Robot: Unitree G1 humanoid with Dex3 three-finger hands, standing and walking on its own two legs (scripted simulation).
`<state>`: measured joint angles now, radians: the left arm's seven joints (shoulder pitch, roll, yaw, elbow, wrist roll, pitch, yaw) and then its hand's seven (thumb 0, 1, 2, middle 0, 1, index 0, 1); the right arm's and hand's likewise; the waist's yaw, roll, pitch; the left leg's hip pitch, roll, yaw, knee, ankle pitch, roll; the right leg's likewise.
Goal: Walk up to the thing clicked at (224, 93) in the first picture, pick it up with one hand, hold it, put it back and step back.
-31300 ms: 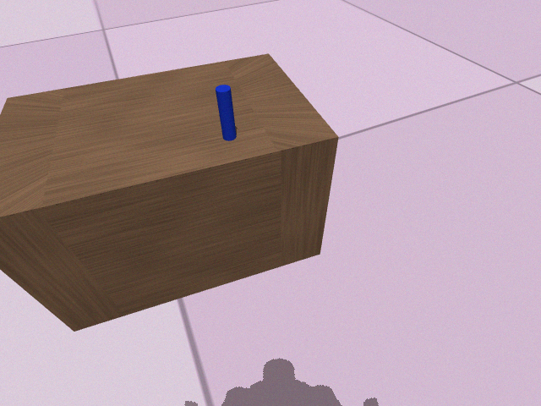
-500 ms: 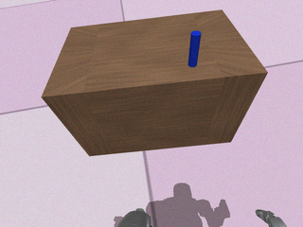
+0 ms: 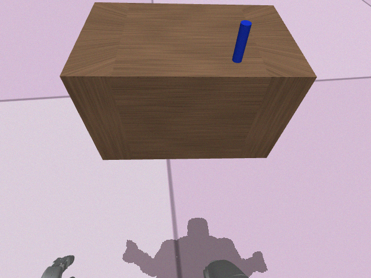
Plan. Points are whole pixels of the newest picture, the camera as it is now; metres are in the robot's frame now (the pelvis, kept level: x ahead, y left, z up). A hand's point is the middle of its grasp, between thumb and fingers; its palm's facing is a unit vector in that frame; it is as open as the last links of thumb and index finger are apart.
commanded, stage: step back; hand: right
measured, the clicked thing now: (241, 42) +0.96 -0.24 -0.03
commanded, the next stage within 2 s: stand in 1.36 s
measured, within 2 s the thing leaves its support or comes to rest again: neither
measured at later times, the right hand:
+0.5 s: hand out of the picture -0.04 -0.26 -0.16, palm faces -0.05 +0.92 -0.38, open 7.4 cm
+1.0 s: hand out of the picture -0.04 -0.26 -0.15, palm faces -0.02 +0.94 -0.35, open 7.4 cm
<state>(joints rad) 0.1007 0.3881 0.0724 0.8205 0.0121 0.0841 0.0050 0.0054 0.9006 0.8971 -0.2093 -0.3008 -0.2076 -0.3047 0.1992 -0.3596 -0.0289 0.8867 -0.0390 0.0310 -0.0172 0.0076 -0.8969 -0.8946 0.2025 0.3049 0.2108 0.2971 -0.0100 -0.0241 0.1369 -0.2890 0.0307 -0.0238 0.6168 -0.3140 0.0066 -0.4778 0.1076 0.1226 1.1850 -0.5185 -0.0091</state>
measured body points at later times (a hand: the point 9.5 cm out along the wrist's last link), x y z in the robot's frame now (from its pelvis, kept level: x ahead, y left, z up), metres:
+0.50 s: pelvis -0.12 +0.00 -0.01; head -0.09 +0.00 +0.44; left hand -0.03 +0.33 -0.12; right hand -0.04 -0.31 -0.13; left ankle -0.12 +0.12 -0.73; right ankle -0.09 -0.14 -0.73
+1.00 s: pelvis -0.11 -0.01 +0.00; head -0.11 +0.00 +0.45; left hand -0.02 +0.30 -0.12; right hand -0.04 -0.31 -0.12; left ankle -0.12 +0.12 -0.73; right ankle -0.12 -0.14 -0.73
